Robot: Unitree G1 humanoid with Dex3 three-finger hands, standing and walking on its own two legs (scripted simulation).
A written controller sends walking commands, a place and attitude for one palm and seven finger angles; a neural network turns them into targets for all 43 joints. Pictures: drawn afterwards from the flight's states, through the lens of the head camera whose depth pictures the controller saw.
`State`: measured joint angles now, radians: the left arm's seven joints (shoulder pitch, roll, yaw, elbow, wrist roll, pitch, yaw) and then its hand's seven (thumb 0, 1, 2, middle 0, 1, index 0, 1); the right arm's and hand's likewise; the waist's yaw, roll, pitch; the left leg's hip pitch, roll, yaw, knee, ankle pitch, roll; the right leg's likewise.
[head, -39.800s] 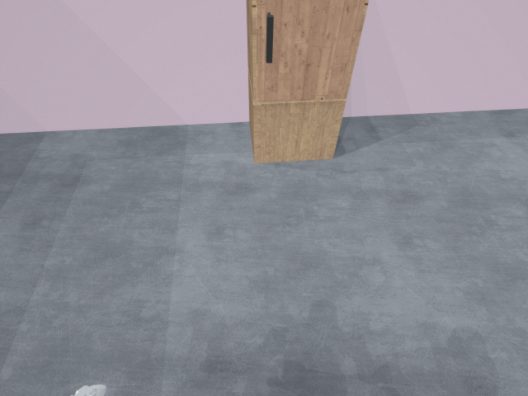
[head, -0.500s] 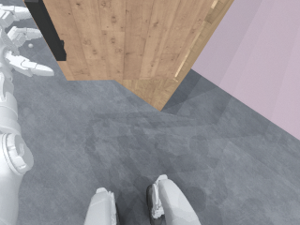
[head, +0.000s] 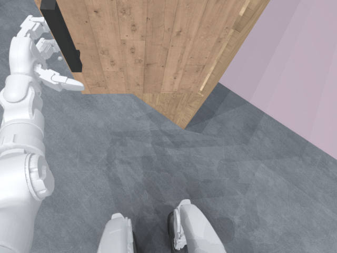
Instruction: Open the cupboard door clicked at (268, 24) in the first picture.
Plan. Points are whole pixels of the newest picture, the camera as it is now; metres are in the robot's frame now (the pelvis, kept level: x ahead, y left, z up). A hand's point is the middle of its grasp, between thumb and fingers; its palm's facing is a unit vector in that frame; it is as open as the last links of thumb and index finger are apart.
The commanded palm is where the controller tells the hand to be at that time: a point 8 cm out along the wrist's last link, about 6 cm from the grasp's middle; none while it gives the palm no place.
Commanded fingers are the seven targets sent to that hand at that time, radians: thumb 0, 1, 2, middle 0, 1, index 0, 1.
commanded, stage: slide the fingers in behind the handle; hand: left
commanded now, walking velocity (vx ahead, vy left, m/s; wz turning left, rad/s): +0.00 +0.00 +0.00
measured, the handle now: (66, 35) +0.59 +0.17 +0.05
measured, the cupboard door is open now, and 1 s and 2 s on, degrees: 40 40 43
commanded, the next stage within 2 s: close the thumb around the handle in 0.84 s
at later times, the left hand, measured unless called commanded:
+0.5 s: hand (75, 58) +0.53 +0.15 +0.05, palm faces -0.03 -1.00 -0.01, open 14.0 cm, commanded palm +0.51 +0.19 +0.05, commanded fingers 0.00 -0.50 0.30 -0.30 -1.20 -0.30 -1.20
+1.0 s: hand (76, 57) +0.54 +0.15 +0.05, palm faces -0.02 -1.00 -0.03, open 14.0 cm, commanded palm +0.51 +0.19 +0.05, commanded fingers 0.00 -0.28 0.40 -0.32 -1.22 -0.32 -1.22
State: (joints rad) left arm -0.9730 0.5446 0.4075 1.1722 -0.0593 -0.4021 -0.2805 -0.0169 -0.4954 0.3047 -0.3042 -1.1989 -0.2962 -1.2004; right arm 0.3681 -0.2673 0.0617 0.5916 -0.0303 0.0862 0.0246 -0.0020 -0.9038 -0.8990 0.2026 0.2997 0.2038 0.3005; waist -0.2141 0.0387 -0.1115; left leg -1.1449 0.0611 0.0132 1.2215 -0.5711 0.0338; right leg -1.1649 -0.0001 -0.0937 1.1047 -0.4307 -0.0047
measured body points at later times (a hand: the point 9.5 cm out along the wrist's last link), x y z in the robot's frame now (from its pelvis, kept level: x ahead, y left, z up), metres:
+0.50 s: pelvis +0.00 -0.01 +0.00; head +0.17 +0.02 +0.42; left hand +0.53 +0.21 +0.05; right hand +0.00 -0.27 -0.11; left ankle -0.01 +0.09 -0.64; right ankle +0.04 -0.13 -0.64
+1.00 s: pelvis +0.00 -0.01 +0.00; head +0.17 +0.01 +0.42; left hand +0.53 +0.20 +0.05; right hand +0.00 -0.27 -0.11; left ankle -0.01 +0.09 -0.64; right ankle +0.04 -0.13 -0.64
